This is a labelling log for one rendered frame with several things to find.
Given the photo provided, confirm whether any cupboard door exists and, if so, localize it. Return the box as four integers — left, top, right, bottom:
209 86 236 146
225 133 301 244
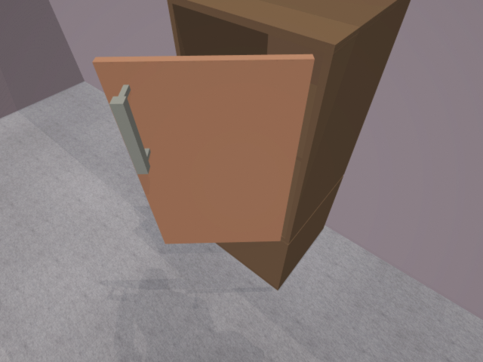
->
92 54 315 244

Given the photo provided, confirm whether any handle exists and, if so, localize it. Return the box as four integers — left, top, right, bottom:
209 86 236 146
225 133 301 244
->
109 84 150 174

